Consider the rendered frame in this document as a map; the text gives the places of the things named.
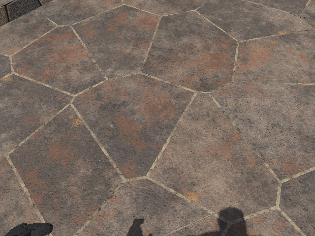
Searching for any left robot hand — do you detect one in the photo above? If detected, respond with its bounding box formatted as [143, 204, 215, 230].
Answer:
[4, 222, 53, 236]

